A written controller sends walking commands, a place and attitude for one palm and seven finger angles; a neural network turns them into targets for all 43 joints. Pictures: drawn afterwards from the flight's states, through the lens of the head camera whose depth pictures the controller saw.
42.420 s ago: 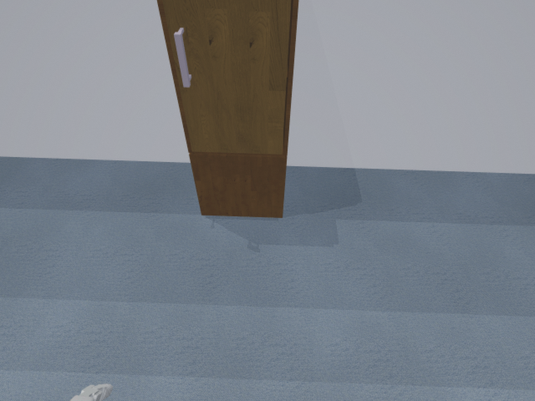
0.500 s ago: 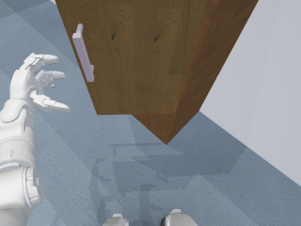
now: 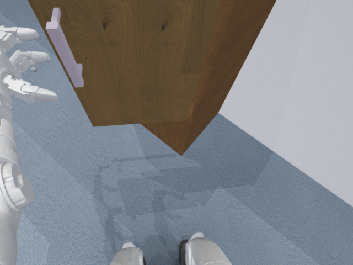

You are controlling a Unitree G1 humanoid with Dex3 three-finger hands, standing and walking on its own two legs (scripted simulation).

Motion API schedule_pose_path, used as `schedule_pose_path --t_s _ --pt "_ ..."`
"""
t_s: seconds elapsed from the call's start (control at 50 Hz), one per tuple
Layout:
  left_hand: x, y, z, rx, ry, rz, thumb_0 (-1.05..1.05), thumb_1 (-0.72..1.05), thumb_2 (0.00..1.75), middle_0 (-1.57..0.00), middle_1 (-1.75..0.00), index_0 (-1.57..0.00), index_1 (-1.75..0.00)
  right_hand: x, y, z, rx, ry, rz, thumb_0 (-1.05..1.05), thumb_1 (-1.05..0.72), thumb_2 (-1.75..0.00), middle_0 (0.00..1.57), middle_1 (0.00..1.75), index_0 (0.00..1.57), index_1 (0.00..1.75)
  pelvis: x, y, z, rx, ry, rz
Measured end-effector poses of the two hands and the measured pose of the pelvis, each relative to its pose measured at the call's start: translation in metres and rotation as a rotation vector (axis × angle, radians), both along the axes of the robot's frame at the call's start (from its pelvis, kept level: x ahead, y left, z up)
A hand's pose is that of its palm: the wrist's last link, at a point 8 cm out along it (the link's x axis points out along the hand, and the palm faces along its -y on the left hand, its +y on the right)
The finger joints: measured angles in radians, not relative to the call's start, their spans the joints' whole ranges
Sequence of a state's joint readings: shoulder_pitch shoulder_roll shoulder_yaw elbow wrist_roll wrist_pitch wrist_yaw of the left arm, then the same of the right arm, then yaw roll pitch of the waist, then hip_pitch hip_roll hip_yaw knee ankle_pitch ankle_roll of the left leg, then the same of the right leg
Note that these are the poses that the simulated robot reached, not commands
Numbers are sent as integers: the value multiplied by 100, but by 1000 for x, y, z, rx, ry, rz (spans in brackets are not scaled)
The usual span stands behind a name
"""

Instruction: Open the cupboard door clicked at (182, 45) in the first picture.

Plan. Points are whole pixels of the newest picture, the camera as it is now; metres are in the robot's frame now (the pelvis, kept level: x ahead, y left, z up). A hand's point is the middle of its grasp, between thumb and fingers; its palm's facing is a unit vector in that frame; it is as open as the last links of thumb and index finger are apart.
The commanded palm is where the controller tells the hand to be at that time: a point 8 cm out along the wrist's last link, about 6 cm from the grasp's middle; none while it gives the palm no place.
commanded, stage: move the hooked fingers beside the handle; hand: left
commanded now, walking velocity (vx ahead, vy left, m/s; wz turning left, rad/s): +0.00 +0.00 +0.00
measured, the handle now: (68, 52) +0.56 +0.20 +0.09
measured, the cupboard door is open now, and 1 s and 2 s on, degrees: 47 47 47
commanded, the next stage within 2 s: slide the fingers in behind the handle in 0.72 s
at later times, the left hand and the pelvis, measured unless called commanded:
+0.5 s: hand (30, 76) +0.48 +0.25 +0.10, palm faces +0.01 -1.00 +0.02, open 14.0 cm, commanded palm +0.47 +0.30 +0.09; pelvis +0.01 +0.01 +0.00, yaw +0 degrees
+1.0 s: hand (45, 75) +0.49 +0.23 +0.09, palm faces +0.00 -1.00 +0.00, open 14.0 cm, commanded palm +0.47 +0.27 +0.09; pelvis +0.00 +0.00 +0.00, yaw +0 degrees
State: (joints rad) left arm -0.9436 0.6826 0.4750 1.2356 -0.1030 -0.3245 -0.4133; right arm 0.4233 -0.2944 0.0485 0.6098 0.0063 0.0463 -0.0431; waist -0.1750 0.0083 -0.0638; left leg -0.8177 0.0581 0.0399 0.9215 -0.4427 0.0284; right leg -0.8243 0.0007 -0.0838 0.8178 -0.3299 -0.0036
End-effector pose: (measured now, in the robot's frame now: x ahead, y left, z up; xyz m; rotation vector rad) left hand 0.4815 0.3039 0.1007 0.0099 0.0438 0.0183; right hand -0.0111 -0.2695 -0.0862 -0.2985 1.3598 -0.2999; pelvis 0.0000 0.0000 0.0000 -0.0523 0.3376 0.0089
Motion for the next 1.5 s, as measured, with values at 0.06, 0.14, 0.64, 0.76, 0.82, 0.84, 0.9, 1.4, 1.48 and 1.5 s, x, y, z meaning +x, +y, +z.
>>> schedule_pose_path --t_s 0.06,0.14,0.64,0.76,0.82,0.84,0.9,1.4,1.48,1.5 --pt "2 0 -3 -1 3 -3 -1 -49 30 -30 -120 -30 -120 -3 2 1 4 12 -12 1 -91 -89 20 30 20 30 2 1 0 0 6 -9" --pt "-2 2 -7 -2 -2 -2 -1 -49 30 -30 -120 -30 -120 -2 6 1 15 17 -22 1 -91 -89 20 30 20 30 6 3 1 -1 7 -16" --pt "-18 -1 -12 1 1 4 -1 -50 30 -30 -120 -30 -120 38 15 -4 28 -93 44 1 -91 -89 20 30 20 30 1 9 -1 -5 -21 2" --pt "-19 4 -4 4 -48 26 -2 -50 30 -30 -120 -30 -120 22 14 -6 32 -55 31 1 -91 -89 20 30 20 30 -2 7 -2 -6 -23 2" --pt "-17 3 0 10 -38 11 -2 -50 30 -30 -120 -30 -120 14 14 -7 33 -31 28 1 -91 -89 20 30 20 30 -3 7 -2 -7 -23 8" --pt "-16 2 0 10 -28 6 -1 -50 30 -30 -120 -30 -120 12 13 -7 32 -24 25 1 -91 -89 20 30 20 30 -3 6 -2 -7 -22 10" --pt "-14 -3 -2 10 0 -10 -1 -50 30 -30 -120 -30 -120 6 12 -7 30 -10 20 1 -91 -89 20 30 20 30 -4 6 -2 -6 -19 12" --pt "-3 -44 -5 -1 -19 4 -1 -49 30 -30 -120 -30 -120 14 6 -10 66 -34 5 1 -91 -89 20 30 20 30 3 -4 0 7 -15 -2" --pt "-4 -46 -11 0 10 4 -1 -50 30 -30 -120 -30 -120 20 3 -9 59 -51 9 1 -91 -89 20 30 20 30 4 -5 1 7 -17 0" --pt "-5 -47 -12 5 9 4 -1 -50 30 -30 -120 -30 -120 21 3 -8 58 -55 12 1 -91 -89 20 30 20 30 4 -5 1 7 -17 1"
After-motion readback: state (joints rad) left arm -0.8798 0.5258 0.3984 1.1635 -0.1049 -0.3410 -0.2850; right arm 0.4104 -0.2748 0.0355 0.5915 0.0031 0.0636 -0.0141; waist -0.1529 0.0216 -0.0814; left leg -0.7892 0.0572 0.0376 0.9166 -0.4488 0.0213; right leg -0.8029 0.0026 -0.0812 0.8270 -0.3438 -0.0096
